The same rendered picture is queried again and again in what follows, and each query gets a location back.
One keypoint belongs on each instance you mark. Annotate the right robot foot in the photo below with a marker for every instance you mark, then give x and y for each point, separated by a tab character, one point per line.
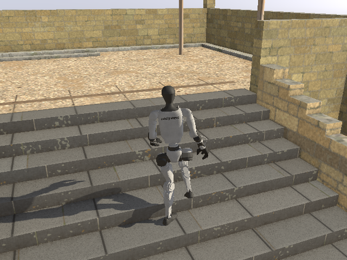
189	194

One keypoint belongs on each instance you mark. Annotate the left robot hand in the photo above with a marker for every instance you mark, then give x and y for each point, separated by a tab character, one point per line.
157	140

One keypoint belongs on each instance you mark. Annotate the right robot upper arm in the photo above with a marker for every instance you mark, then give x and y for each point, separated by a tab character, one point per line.
190	121

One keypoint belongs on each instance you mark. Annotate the right robot hand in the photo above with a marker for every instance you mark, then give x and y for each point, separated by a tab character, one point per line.
204	151

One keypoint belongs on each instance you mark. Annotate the robot left forearm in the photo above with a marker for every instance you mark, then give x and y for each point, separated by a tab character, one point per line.
151	140

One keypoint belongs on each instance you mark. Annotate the robot right forearm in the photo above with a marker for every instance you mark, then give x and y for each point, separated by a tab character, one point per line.
199	141

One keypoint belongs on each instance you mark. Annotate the left robot upper arm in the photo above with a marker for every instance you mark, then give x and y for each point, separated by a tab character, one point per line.
152	124

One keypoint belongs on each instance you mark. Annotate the left robot thigh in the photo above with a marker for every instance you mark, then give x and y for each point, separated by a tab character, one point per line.
166	169

